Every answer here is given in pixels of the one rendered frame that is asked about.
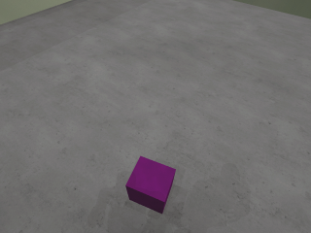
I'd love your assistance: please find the carton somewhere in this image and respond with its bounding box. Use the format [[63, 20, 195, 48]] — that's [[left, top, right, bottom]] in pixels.
[[125, 156, 176, 214]]

